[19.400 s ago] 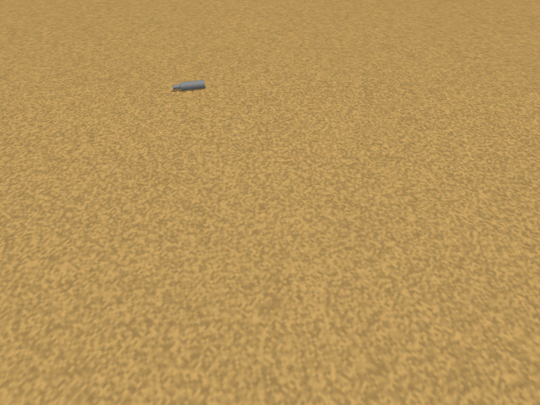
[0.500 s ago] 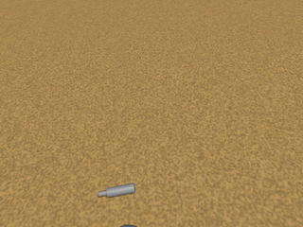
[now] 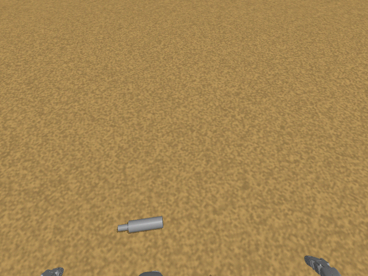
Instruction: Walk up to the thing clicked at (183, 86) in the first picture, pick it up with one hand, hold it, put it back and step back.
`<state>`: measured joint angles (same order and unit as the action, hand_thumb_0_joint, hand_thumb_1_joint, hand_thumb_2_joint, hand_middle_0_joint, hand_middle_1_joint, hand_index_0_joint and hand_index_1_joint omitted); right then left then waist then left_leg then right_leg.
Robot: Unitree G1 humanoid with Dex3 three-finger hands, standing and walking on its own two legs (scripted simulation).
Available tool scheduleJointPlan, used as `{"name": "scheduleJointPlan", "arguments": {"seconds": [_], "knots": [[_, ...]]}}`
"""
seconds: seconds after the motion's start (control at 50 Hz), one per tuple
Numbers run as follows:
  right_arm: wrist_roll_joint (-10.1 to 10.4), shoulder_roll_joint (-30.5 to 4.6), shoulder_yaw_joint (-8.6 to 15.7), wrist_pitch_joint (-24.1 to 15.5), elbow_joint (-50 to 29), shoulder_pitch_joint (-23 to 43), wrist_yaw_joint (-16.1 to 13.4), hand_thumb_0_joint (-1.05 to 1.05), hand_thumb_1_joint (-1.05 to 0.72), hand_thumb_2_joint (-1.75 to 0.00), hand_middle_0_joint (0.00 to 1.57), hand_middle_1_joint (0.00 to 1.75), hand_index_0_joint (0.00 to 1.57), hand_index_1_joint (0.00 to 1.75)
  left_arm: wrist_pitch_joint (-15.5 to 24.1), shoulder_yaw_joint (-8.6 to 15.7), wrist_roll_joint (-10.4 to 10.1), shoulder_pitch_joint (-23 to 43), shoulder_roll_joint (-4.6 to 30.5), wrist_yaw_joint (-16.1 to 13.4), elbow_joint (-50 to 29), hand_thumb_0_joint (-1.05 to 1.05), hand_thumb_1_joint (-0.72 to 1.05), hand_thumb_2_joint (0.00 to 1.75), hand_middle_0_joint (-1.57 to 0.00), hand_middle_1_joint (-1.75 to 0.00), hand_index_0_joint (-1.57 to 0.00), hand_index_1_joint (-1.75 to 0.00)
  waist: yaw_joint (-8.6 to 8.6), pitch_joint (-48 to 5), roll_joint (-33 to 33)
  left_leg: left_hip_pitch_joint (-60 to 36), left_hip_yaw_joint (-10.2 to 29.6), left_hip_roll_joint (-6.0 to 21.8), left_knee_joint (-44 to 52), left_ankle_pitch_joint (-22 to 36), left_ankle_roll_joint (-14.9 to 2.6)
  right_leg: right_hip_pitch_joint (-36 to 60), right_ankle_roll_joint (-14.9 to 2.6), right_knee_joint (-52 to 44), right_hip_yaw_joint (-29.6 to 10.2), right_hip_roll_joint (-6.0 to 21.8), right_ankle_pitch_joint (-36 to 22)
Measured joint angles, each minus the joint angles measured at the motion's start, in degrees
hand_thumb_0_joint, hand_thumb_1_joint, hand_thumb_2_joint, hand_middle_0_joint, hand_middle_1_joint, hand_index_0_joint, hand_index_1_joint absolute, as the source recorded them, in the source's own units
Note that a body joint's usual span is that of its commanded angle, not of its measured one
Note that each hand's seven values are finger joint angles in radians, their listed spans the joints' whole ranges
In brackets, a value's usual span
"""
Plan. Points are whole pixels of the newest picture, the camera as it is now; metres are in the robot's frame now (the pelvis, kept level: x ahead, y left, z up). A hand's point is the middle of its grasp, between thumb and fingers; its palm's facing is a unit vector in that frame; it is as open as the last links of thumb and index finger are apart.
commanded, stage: walk up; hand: left
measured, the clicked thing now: (140, 224) +0.43 +0.25 -0.73
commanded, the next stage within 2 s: none
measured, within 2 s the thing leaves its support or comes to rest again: neither
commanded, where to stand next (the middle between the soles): +0.04 +0.00 m, yaw -2 degrees
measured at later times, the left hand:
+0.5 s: hand out of the picture +0.08 +0.27 -0.13, palm faces -0.05 -0.94 -0.34, open 7.4 cm
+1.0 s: hand out of the picture +0.07 +0.27 -0.13, palm faces -0.06 -0.93 -0.37, open 7.4 cm
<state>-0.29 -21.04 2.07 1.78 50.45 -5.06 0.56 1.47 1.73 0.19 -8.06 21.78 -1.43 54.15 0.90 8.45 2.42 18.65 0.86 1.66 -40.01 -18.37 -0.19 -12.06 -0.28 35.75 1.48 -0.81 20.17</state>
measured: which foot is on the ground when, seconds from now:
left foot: down 0.00-1.00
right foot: down 0.00-1.00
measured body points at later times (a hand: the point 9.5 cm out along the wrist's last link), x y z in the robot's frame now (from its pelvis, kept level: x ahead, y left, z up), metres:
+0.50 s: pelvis -0.01 +0.02 +0.02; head +0.00 +0.02 +0.47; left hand +0.08 +0.32 -0.11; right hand +0.07 -0.28 -0.10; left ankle +0.03 +0.12 -0.72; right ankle -0.01 -0.12 -0.72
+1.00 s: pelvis +0.00 +0.01 +0.03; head +0.01 +0.00 +0.47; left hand +0.07 +0.31 -0.10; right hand +0.07 -0.29 -0.11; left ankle +0.03 +0.12 -0.72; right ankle -0.01 -0.12 -0.72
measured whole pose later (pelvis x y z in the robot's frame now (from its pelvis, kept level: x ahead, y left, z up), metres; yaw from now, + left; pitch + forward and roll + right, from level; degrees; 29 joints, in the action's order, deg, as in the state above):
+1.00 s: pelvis +0.00 +0.01 +0.03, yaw -2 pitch -2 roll +0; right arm -0.5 -19.9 1.7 0.9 63.2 -5.3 1.5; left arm 1.3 0.2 1.0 -7.5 20.0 -0.1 64.5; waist 0.2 4.0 1.4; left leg 9.7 -1.9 0.2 -20.4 -8.3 -0.7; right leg -5.6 1.2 19.8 -1.0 0.8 11.7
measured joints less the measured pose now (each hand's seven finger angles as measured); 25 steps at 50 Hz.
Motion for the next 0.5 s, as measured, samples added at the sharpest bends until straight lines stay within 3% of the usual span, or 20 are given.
{"name": "scheduleJointPlan", "arguments": {"seconds": [0.12, 0.5], "knots": [[0.0, 0.3, -0.3, -0.3, 2.5, 0.0, 0.5, 0.00, -0.90, -0.90, 0.21, 0.30, 0.21, 0.30, -0.4, -1.2, 0.5, -1.5, -0.6, 0.9, 2.4, 0.00, 0.90, 0.90, -0.21, -0.30, -0.20, -0.30, -0.04, -1.9, -0.4, -3.0, -1.5, -2.1, 5.5, 2.7, -0.64, 0.8, 1.07, -1.0, -1.3, 2.3, 0.2], [-0.4, 1.4, -0.7, -0.9, 11.2, -0.5, 1.0, 0.01, -0.90, -0.90, 0.21, 0.30, 0.21, 0.30, -0.3, -1.8, 0.3, 1.4, -1.1, 1.5, 7.7, 0.00, 0.90, 0.90, -0.21, -0.30, -0.20, -0.30, -0.80, -3.8, -3.0, -8.4, -3.0, -2.2, 17.7, 9.5, -1.29, 5.8, 2.02, -13.6, -2.6, 2.4, -7.7]]}}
